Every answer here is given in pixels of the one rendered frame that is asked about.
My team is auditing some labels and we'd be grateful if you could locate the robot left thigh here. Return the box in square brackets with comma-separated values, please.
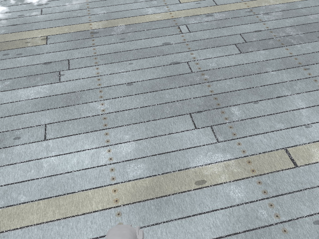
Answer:
[106, 224, 145, 239]

